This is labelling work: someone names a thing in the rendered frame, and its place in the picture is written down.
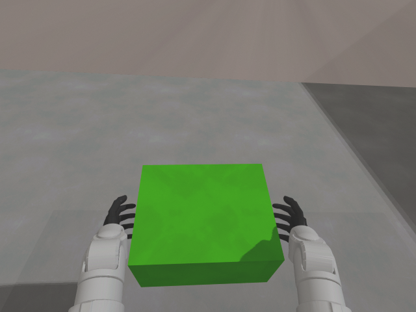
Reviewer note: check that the left robot hand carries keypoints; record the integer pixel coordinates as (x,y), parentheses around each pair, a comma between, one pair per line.
(116,208)

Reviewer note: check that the robot left forearm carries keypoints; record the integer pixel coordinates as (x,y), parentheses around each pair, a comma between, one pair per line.
(102,274)

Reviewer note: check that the right robot hand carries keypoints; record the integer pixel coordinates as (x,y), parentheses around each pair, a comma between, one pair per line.
(296,217)

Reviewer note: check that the carton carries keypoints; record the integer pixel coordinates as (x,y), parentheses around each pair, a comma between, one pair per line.
(203,224)

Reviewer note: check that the robot right forearm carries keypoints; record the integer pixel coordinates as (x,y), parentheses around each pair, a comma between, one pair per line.
(316,275)

